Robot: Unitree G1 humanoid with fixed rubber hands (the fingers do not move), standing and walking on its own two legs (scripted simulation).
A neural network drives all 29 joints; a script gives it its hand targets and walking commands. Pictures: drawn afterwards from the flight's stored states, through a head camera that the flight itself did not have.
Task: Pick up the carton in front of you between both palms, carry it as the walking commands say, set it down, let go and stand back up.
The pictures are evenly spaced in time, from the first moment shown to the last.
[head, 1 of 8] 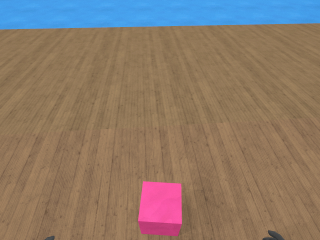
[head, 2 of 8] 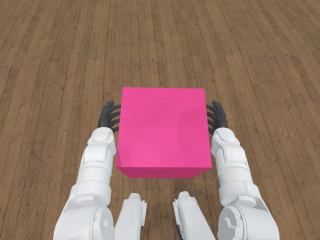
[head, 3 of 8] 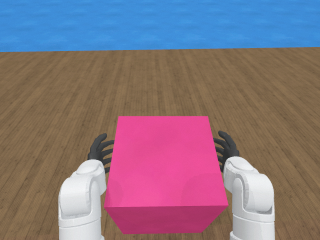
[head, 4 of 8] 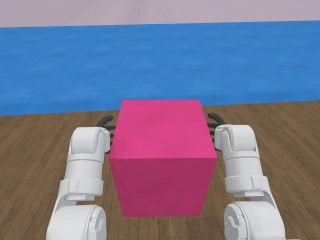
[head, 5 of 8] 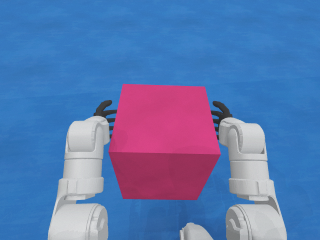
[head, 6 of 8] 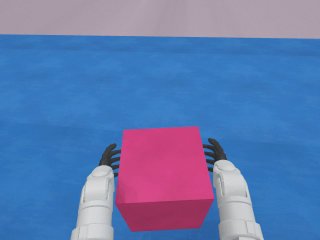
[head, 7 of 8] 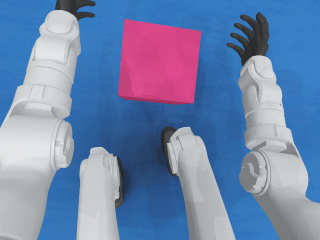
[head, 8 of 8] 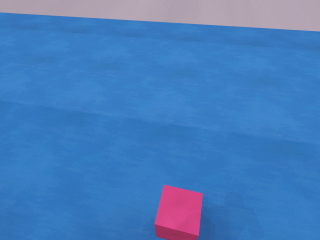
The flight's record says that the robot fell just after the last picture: no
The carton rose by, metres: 0.69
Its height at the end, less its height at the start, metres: -0.33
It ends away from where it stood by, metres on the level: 4.99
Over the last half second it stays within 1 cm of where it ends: yes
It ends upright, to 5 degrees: yes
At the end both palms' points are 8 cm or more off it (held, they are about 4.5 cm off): yes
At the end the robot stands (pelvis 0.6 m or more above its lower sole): yes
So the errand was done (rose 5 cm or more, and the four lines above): yes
